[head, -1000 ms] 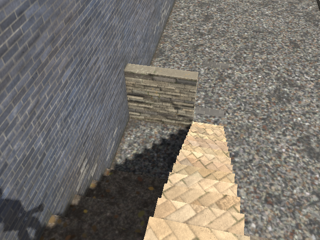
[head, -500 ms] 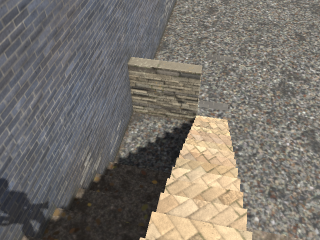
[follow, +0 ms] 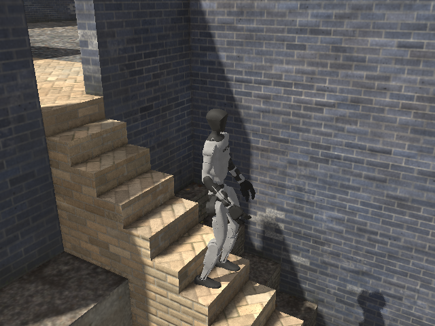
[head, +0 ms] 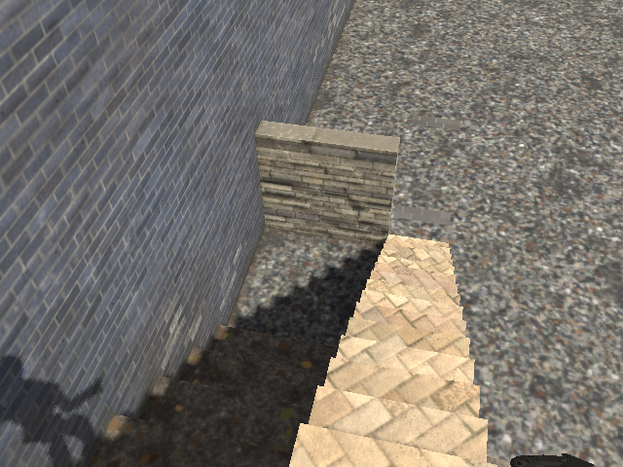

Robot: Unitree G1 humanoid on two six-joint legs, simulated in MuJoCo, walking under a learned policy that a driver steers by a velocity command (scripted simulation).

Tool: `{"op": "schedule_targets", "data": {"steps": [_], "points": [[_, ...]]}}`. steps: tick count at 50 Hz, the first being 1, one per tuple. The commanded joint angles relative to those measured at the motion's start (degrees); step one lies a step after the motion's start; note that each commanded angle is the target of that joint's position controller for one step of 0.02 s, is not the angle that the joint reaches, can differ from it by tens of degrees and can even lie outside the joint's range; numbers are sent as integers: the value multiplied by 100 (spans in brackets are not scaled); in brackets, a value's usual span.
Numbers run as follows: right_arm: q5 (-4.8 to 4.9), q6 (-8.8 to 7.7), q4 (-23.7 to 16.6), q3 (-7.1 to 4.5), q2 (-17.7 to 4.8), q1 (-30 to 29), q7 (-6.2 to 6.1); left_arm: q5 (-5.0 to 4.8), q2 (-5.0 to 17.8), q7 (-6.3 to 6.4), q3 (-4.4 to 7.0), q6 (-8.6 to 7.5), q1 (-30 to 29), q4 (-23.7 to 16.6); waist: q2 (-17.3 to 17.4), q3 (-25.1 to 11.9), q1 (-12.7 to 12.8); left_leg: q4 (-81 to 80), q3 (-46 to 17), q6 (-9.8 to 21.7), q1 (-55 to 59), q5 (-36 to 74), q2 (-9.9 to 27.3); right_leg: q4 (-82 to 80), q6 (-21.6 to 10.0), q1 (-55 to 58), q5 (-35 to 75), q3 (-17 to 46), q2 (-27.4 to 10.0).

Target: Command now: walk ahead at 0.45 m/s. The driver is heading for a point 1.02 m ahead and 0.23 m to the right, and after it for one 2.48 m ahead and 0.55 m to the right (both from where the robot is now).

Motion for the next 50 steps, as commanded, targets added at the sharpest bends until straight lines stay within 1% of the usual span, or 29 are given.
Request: {"op": "schedule_targets", "data": {"steps": [1, 9, 10, 12, 16, 18, 19, 25, 28, 31, 32, 33, 34, 36, 40, 41, 42, 50], "points": [[-29, -66, -618, -101, -516, -464, -5, 25, 620, -7, 68, -29, -270, -541, -29, -587, -1, 14, -556, 422, 726, 2604, 731, -197, -156, -343, 2466, 334, -726], [-98, -75, -857, -35, -502, -648, 84, 78, 597, -85, -32, -22, -451, -978, -73, -688, -8, -153, -747, 404, 828, 2639, 872, -330, -81, -318, 2399, 428, -852], [-95, -70, -892, -26, -498, -647, 107, 91, 608, -113, -36, -28, -467, -1020, -81, -668, -17, -169, -767, 397, 827, 2624, 885, -340, -79, -343, 2385, 436, -855], [-120, -64, -932, -14, -493, -668, 139, 105, 588, -148, -53, -32, -484, -1098, -74, -699, -23, -201, -797, 389, 833, 2552, 904, -365, -74, -366, 2319, 461, -878], [-149, -76, -986, 6, -479, -674, 190, 117, 575, -193, -72, -37, -498, -1234, -63, -716, -38, -257, -835, 368, 790, 2365, 925, -396, -70, -433, 2143, 511, -905], [-164, -100, -985, 8, -477, -626, 202, 118, 570, -207, -74, -53, -487, -1278, -43, -729, -53, -299, -843, 341, 752, 2230, 939, -417, -74, -456, 2011, 543, -913], [-173, -87, -1037, 38, -447, -673, 210, 101, 510, -217, -102, -68, -441, -1277, -16, -645, -19, -286, -887, 332, 742, 2167, 968, -437, -91, -479, 1931, 585, -947], [-195, -81, -1096, 42, -458, -625, 279, 123, 543, -283, -106, -95, -448, -1357, -71, -611, -66, -334, -902, 299, 604, 1748, 956, -437, -125, -627, 1601, 666, -957], [-218, -80, -1143, 59, -416, -620, 336, 161, 534, -316, -109, -65, -443, -1420, -94, -599, -66, -352, -892, 316, 545, 1629, 943, -420, -144, -677, 1522, 683, -951], [-217, -74, -1169, 63, -410, -581, 351, 163, 518, -342, -114, -53, -415, -1482, -89, -602, -67, -341, -883, 317, 507, 1540, 936, -403, -149, -720, 1472, 697, -942], [-267, -65, -1152, 53, -450, -520, 364, 133, 516, -357, -131, -56, -424, -1498, -119, -641, -68, -359, -873, 298, 465, 1428, 927, -393, -163, -645, 1460, 714, -956], [-276, -58, -1163, 48, -450, -504, 370, 134, 523, -364, -131, -58, -411, -1503, -134, -606, -71, -371, -859, 291, 433, 1363, 917, -393, -174, -672, 1417, 718, -953], [-294, -38, -1163, 34, -486, -496, 384, 179, 530, -370, -153, -23, -416, -1521, -229, -566, -93, -354, -831, 325, 416, 1307, 897, -390, -176, -750, 1389, 696, -953], [-291, -27, -1180, 43, -455, -476, 405, 193, 531, -368, -157, 13, -403, -1564, -171, -561, -88, -323, -821, 341, 396, 1330, 891, -382, -168, -798, 1302, 684, -939], [-283, -39, -1196, 48, -433, -422, 416, 174, 540, -358, -160, 31, -374, -1641, -103, -563, -89, -299, -827, 348, 349, 1376, 884, -355, -160, -785, 1300, 667, -921], [-266, -27, -1257, 38, -440, -515, 399, 184, 520, -397, -171, 18, -429, -1648, -45, -522, -88, -325, -834, 335, 292, 1433, 867, -344, -141, -811, 1353, 681, -913], [-286, -33, -1224, 48, -437, -410, 404, 174, 531, -372, -162, 26, -349, -1675, -106, -628, -88, -293, -842, 345, 380, 1430, 889, -340, -154, -745, 1354, 657, -924], [-276, -38, -1296, 48, -435, -382, 407, 158, 516, -361, -160, 50, -334, -1824, -88, -618, -90, -252, -849, 354, 374, 1533, 880, -297, -131, -750, 1420, 628, -912]]}}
